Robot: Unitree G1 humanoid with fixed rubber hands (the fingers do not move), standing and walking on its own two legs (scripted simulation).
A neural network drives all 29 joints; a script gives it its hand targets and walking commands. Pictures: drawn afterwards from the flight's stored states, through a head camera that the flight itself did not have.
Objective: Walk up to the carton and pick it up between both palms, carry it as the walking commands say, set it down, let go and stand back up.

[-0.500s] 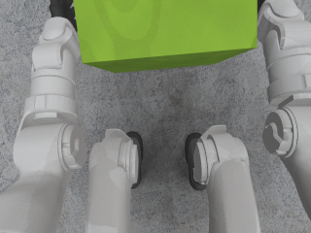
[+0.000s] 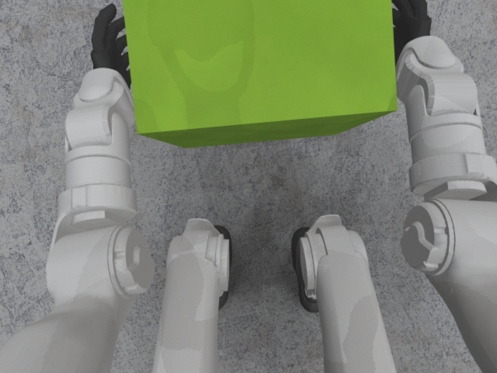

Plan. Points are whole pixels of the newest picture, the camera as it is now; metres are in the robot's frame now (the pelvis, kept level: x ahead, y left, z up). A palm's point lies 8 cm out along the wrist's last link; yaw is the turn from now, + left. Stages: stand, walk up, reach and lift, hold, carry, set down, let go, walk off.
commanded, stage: reach and lift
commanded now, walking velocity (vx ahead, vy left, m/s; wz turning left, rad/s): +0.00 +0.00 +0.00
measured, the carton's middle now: (257, 74) +0.53 +0.00 -0.16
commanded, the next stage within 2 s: none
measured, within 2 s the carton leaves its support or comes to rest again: neither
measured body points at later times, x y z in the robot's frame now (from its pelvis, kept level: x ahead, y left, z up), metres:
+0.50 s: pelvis +0.00 +0.00 +0.06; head +0.30 -0.01 +0.40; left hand +0.52 +0.19 -0.03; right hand +0.53 -0.20 -0.03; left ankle +0.12 +0.12 -0.41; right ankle +0.10 -0.11 -0.41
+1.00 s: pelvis +0.02 +0.00 +0.12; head +0.27 -0.01 +0.49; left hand +0.50 +0.19 +0.05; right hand +0.51 -0.20 +0.05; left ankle +0.12 +0.12 -0.41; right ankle +0.10 -0.11 -0.41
